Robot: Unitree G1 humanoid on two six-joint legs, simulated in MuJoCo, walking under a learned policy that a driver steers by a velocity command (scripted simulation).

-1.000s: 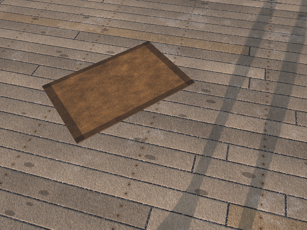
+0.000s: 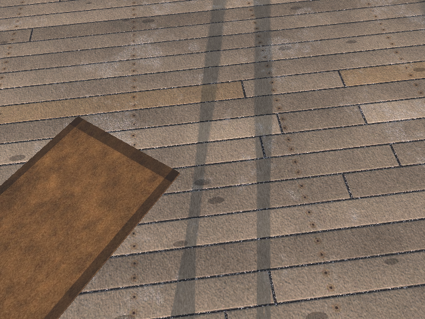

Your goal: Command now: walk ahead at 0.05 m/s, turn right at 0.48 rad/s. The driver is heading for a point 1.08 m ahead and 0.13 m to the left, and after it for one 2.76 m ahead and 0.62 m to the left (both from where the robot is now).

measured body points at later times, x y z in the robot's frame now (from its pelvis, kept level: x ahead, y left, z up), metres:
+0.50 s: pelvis +0.06 +0.04 +0.01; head +0.07 +0.04 +0.46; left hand +0.23 +0.29 -0.10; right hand +0.12 -0.24 -0.11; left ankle +0.06 +0.17 -0.73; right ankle +0.02 -0.08 -0.73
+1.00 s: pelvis +0.26 +0.08 -0.01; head +0.29 +0.09 +0.44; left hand +0.31 +0.36 -0.14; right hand +0.41 -0.20 -0.10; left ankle +0.35 +0.16 -0.73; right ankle +0.09 -0.06 -0.65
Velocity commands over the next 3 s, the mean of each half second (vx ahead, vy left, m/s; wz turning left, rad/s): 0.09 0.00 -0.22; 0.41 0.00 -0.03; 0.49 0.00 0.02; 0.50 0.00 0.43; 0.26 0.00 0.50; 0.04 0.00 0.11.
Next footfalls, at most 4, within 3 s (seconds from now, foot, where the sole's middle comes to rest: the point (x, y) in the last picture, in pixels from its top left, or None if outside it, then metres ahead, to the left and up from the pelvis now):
0.20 left None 0.10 0.17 -0.77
0.52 right None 0.06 -0.08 -0.77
0.90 left None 0.39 0.16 -0.77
1.46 right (266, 235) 0.68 -0.10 -0.77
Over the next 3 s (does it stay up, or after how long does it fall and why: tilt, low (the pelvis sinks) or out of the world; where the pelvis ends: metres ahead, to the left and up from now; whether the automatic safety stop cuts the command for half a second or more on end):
stays up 1.09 0.12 0.00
